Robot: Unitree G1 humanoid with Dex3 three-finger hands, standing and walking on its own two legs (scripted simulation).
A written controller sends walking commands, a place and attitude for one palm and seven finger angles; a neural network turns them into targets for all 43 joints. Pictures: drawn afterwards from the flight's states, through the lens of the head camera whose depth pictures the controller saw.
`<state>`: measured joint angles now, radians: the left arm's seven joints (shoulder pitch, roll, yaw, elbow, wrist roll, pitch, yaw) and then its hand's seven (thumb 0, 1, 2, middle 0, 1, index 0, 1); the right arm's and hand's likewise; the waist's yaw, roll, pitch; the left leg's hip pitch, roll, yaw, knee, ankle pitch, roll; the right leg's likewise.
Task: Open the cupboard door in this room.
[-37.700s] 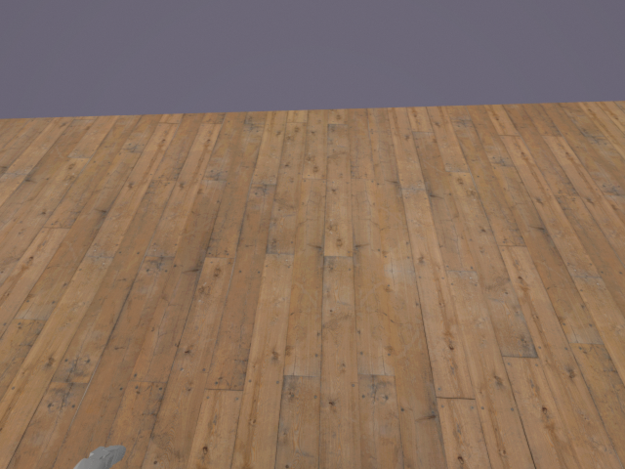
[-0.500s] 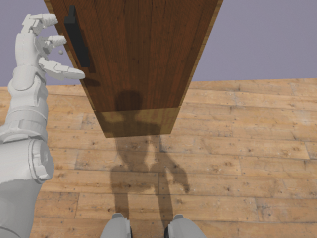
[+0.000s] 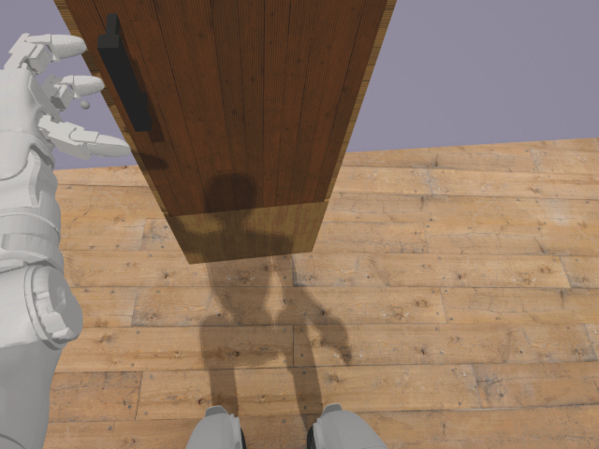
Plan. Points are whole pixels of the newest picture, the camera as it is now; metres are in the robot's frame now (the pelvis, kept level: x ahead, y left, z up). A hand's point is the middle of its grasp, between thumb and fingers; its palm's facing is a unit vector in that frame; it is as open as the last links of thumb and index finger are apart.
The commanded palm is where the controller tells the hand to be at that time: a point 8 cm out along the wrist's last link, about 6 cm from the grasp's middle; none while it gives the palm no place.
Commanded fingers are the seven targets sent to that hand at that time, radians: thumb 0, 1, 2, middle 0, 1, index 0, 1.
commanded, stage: move the hooked fingers beside the handle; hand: left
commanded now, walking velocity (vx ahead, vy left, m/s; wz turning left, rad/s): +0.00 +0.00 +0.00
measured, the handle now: (129, 77) +0.57 +0.17 +0.10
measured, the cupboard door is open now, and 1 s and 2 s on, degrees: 1 1 1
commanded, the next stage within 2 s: slide the fingers in behind the handle in 0.78 s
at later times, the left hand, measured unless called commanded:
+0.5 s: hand (79, 108) +0.52 +0.22 +0.10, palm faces +0.05 -1.00 -0.01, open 14.0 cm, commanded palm +0.51 +0.25 +0.10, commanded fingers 0.00 -0.50 0.30 -0.30 -1.20 -0.30 -1.20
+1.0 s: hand (76, 106) +0.52 +0.22 +0.10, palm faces +0.03 -1.00 -0.01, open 14.0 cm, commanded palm +0.51 +0.24 +0.10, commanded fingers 0.00 -0.50 0.30 -0.30 -1.20 -0.30 -1.20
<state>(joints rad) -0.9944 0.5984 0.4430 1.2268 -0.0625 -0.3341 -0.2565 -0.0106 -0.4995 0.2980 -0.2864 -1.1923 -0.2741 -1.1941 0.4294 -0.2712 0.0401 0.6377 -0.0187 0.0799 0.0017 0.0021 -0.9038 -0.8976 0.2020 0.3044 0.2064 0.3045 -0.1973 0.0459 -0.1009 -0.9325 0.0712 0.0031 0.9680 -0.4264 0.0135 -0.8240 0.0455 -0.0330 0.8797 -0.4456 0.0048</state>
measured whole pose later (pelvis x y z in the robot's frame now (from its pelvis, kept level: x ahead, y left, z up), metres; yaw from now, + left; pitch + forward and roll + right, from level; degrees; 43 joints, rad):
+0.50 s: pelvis -0.01 +0.01 +0.00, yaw +0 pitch +22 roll -4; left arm -1.04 0.62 0.43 1.27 -0.05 -0.33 -0.25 -0.01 -0.50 0.30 -0.30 -1.20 -0.30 -1.20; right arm 0.43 -0.28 0.05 0.64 -0.02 0.07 0.00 0.00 -0.90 -0.90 0.20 0.30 0.21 0.30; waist -0.21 0.05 -0.09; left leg -0.96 0.07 0.00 0.99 -0.42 0.02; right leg -0.85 0.04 -0.03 0.90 -0.43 0.01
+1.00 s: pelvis -0.01 +0.01 +0.00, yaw +0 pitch +22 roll -5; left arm -1.01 0.60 0.41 1.22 -0.07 -0.33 -0.26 -0.01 -0.50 0.30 -0.30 -1.20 -0.30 -1.20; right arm 0.44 -0.27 0.04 0.65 -0.02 0.07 0.00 0.00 -0.90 -0.90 0.20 0.30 0.21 0.30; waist -0.20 0.05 -0.10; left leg -0.95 0.07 0.00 0.99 -0.42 0.02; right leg -0.84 0.04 -0.04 0.88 -0.43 0.02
